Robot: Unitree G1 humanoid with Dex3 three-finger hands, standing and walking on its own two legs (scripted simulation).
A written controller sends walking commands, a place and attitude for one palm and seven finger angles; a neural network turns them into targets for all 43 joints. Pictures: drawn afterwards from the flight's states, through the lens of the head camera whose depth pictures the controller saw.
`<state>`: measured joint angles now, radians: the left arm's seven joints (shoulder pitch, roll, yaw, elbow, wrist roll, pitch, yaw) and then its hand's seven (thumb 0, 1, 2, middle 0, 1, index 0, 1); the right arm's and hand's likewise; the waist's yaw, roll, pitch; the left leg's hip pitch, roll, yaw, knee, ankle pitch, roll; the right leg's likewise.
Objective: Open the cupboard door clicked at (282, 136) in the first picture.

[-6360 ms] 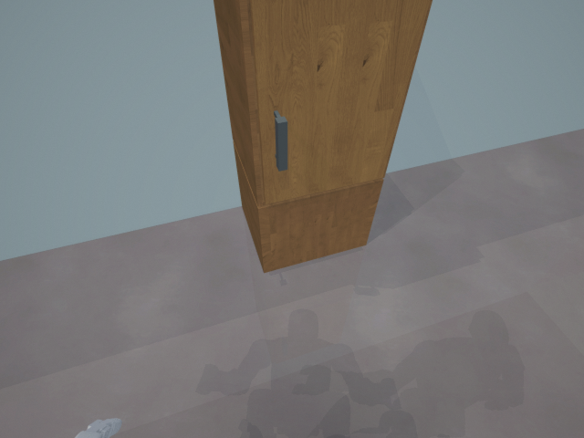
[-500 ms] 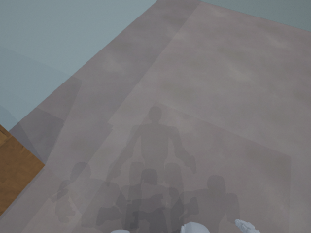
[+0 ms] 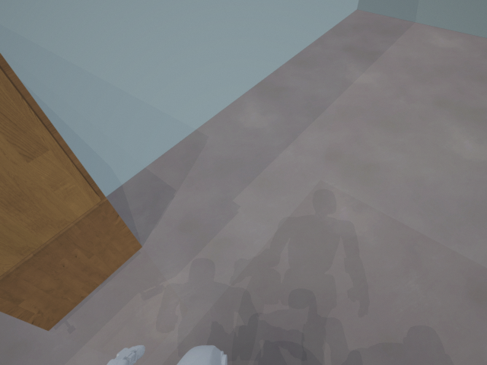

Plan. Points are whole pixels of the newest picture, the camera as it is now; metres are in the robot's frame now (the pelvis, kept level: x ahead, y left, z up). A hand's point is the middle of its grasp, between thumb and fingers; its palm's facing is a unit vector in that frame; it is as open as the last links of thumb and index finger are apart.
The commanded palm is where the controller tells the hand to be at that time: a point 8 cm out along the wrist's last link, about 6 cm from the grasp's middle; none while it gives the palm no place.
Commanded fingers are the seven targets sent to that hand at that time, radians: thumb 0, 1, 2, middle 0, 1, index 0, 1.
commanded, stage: turn to face it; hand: left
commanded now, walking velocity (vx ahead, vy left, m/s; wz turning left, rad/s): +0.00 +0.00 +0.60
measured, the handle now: out of the picture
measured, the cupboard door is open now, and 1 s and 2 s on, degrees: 0 0 0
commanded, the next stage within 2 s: take the last steps up to it in 1.26 s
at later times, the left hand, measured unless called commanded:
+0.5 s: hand out of the picture +0.02 +0.30 -0.17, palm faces +0.31 -0.92 -0.25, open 7.4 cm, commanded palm none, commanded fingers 0.00 0.90 0.90 -0.20 -0.30 -0.20 -0.30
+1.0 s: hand out of the picture -0.04 +0.22 -0.14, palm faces +0.54 -0.79 -0.28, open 7.4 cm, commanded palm none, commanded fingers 0.00 0.90 0.90 -0.20 -0.30 -0.20 -0.30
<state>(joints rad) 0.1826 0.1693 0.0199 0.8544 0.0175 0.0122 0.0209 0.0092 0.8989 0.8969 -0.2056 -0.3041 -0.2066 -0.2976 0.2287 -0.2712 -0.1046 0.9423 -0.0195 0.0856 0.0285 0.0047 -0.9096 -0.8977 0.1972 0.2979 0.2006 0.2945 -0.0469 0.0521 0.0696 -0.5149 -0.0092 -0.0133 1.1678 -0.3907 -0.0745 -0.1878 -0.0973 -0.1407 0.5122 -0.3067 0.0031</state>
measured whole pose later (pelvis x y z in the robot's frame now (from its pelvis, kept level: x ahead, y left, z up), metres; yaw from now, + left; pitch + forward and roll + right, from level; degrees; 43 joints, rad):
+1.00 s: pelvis -0.01 +0.01 +0.00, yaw +34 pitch -2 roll +2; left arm 0.22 0.18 0.02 0.88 0.02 0.02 0.02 0.01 0.90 0.90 -0.21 -0.30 -0.21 -0.30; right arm 0.24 -0.27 -0.10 0.95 -0.02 0.09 0.03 0.00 -0.91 -0.90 0.20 0.30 0.20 0.29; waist -0.04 0.04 0.06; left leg -0.49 0.01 -0.02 1.12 -0.38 -0.08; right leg -0.18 -0.11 -0.14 0.50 -0.29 0.01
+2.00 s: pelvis +0.02 +0.08 +0.01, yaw +45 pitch -2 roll +0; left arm 0.48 0.08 0.01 1.15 0.02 -0.06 0.02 0.01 0.91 0.90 -0.20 -0.30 -0.20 -0.30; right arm 0.30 -0.19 -0.08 1.09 -0.03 0.03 0.01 0.01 -0.91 -0.90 0.19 0.30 0.20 0.29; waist 0.01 0.04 0.02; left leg -0.58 0.11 0.04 1.00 -0.19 -0.03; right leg 0.02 0.00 -0.12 0.28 -0.28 -0.03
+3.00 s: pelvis +0.09 +0.21 -0.01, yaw +43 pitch -1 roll +1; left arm 0.14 0.17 0.05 0.98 0.04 0.04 0.04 0.00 0.91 0.90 -0.21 -0.30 -0.21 -0.30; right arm 0.23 -0.18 -0.07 1.02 -0.01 0.04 -0.01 0.00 -0.91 -0.90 0.20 0.30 0.20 0.29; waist 0.00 -0.01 0.08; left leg -0.29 0.01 0.04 0.76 -0.45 -0.03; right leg -0.40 -0.10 -0.08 0.53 -0.10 0.02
